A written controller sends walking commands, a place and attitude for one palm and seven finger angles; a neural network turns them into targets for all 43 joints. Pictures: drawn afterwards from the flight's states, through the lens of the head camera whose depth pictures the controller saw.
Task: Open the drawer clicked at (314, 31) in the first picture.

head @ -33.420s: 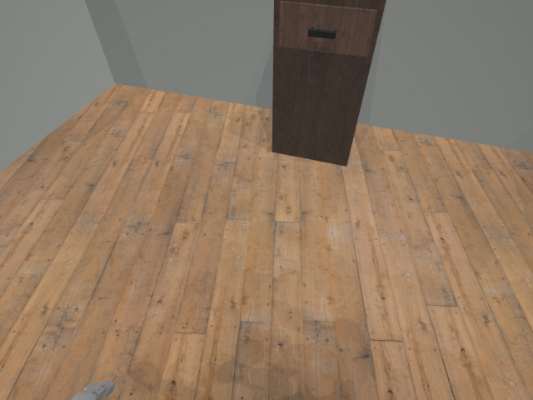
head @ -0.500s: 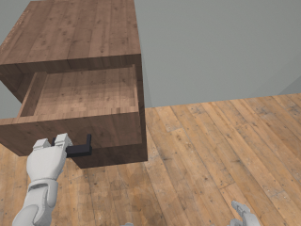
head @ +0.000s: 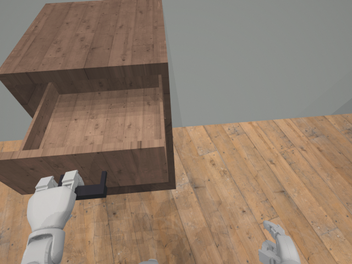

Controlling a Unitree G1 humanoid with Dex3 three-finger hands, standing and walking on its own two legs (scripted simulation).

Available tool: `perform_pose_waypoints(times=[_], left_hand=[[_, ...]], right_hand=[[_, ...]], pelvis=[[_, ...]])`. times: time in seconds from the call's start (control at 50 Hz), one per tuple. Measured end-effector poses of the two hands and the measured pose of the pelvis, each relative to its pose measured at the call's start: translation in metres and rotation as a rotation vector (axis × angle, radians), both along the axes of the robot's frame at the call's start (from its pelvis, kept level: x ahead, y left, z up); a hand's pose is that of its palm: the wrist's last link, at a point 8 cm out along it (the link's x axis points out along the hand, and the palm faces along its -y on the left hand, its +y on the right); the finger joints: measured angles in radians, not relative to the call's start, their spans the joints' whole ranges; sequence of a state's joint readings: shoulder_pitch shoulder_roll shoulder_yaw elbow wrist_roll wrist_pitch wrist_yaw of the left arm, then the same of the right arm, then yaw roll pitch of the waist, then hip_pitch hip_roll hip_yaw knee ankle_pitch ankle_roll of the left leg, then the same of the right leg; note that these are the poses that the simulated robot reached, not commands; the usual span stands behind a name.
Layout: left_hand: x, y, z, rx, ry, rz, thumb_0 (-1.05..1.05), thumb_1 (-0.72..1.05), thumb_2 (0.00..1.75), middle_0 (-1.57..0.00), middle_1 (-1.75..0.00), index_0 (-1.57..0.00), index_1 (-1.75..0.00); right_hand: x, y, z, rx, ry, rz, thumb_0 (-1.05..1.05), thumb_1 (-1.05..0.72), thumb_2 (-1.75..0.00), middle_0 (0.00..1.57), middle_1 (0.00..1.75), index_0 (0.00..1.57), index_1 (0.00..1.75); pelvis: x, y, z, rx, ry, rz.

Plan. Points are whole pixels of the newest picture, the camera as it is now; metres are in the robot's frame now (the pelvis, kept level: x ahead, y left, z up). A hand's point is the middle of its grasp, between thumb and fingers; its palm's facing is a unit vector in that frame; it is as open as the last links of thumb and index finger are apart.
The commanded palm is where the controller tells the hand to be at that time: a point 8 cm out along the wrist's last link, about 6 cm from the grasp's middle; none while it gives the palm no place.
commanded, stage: pull the drawer open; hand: left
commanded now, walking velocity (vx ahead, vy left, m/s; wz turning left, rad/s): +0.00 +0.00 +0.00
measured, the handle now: (82, 184) +0.28 +0.26 +0.00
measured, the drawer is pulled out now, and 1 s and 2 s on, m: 0.24 0.30 0.30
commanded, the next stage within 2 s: open the thumb to release the handle in 0.92 s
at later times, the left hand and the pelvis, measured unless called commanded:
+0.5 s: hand (58, 239) +0.17 +0.27 -0.02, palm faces -0.03 -0.04 -1.00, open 5.8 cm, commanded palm +0.13 +0.27 +0.03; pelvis +0.00 +0.00 -0.01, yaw +0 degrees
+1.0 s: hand (57, 245) +0.16 +0.27 -0.02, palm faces -0.04 -0.06 -1.00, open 6.4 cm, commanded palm +0.14 +0.28 +0.03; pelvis +0.01 +0.00 -0.02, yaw -1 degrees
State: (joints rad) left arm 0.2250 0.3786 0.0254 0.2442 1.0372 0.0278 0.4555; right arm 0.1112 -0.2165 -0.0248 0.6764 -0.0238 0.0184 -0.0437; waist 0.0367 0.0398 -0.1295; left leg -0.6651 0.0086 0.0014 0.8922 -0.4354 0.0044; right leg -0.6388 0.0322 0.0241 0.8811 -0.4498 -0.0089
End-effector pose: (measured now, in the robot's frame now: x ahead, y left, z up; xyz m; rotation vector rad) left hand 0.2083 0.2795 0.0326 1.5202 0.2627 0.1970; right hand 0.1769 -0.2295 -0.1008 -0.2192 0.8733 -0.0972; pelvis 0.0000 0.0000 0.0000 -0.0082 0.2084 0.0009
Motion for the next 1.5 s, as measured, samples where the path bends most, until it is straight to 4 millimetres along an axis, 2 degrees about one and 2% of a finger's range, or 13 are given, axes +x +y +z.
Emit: perform_pose_waypoints(times=[0.22,0.38,0.58,0.74,0.9,1.12,1.28,1.5], left_hand=[[-0.034,-0.005,0.0,-0.015,0.002,-0.004,0.02,0.73,0.79,-0.42,-1.35,-0.36,-1.35],[-0.058,-0.009,-0.001,-0.005,-0.013,-0.005,0.02,0.73,0.81,-0.42,-1.35,-0.36,-1.35],[-0.061,-0.012,0.002,-0.016,0.003,0.018,0.02,0.72,0.76,-0.42,-1.35,-0.37,-1.35],[-0.067,-0.012,0.004,-0.026,0.027,-0.007,0.02,0.73,0.76,-0.42,-1.35,-0.29,-1.27],[-0.069,-0.012,0.003,-0.02,0.014,-0.02,0.02,0.73,0.78,-0.42,-1.35,-0.27,-1.25],[-0.068,-0.007,0.003,0.034,-0.022,-0.034,0.0,0.67,0.8,-0.42,-1.35,-0.31,-1.28],[-0.07,-0.002,0.012,0.024,-0.058,0.061,-0.02,0.43,0.7,-0.39,-1.31,-0.35,-1.28],[-0.073,-0.002,0.013,0.009,-0.014,0.047,0.0,-0.19,0.43,-0.34,-1.24,-0.29,-1.21]], right_hand=[[0.003,-0.009,0.001,-0.014,-0.004,0.006,0.01,-0.9,-0.89,0.21,0.3,0.2,0.3],[0.015,-0.001,-0.004,-0.008,-0.015,0.048,0.02,-0.91,-0.89,0.21,0.3,0.2,0.3],[0.022,0.014,-0.001,0.041,-0.062,0.069,0.02,-0.9,-0.89,0.21,0.3,0.2,0.3],[0.019,0.008,0.003,0.033,-0.058,0.071,0.01,-0.9,-0.89,0.21,0.3,0.2,0.3],[0.015,0.0,-0.005,0.012,-0.026,0.065,0.01,-0.9,-0.89,0.21,0.3,0.2,0.3],[0.012,0.005,-0.018,0.012,0.007,0.067,0.02,-0.91,-0.89,0.21,0.3,0.2,0.3],[0.013,0.009,-0.016,0.024,-0.01,0.064,0.02,-0.91,-0.89,0.21,0.3,0.2,0.3],[0.015,0.004,0.002,0.003,-0.064,0.079,0.02,-0.9,-0.89,0.21,0.3,0.2,0.3]], pelvis=[[0.005,0.001,-0.003,0.002,0.009,-0.008],[0.003,0.001,-0.009,0.002,0.014,0.002],[0.002,-0.001,-0.01,0.006,0.006,-0.008],[0.006,0.0,-0.01,0.006,0.01,-0.02],[0.007,0.002,-0.015,0.002,0.032,-0.019],[0.004,0.002,-0.02,0.002,0.042,-0.006],[0.0,0.0,-0.016,0.002,0.021,0.008],[-0.007,-0.006,-0.009,0.007,-0.013,0.011]])
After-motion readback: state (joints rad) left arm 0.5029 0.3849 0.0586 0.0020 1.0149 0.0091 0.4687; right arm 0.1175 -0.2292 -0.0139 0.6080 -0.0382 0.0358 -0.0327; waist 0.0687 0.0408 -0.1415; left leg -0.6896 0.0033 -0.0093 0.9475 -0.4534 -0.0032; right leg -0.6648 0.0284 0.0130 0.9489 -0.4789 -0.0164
